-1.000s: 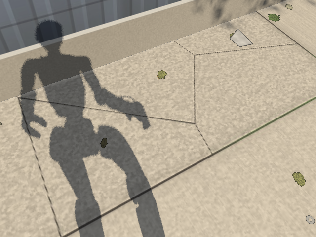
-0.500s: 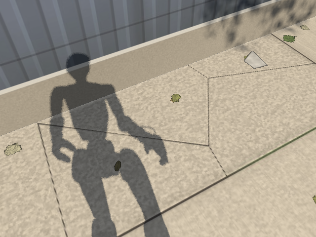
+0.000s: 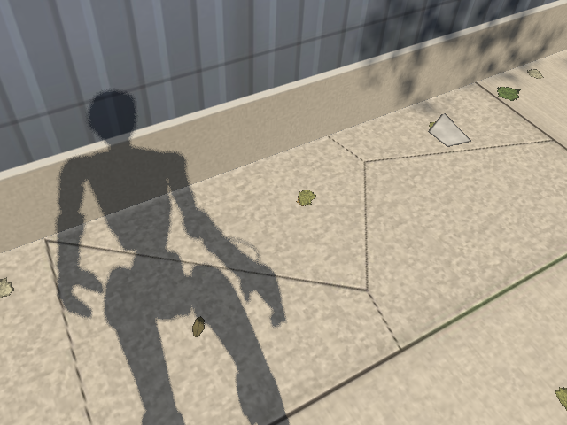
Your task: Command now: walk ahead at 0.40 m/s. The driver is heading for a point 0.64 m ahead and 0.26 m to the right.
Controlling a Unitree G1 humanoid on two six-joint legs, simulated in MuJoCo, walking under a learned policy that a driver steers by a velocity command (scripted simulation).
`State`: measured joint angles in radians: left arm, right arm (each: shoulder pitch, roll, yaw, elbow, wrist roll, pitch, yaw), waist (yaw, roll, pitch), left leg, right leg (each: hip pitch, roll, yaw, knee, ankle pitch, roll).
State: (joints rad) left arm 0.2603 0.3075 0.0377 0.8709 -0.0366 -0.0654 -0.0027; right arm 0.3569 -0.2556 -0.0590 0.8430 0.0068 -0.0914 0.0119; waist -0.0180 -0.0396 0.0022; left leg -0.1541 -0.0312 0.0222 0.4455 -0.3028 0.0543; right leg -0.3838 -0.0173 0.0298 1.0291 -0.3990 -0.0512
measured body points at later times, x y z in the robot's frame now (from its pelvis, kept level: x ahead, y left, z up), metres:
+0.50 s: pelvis +0.27 -0.06 -0.01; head +0.30 -0.07 +0.44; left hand +0.46 +0.18 -0.12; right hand +0.31 -0.35 -0.12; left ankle +0.20 +0.10 -0.64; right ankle +0.32 -0.13 -0.74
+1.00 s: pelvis +0.55 -0.08 +0.00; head +0.58 -0.09 +0.45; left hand +0.78 +0.12 -0.11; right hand +0.55 -0.39 -0.09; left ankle +0.64 +0.00 -0.74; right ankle +0.44 -0.17 -0.66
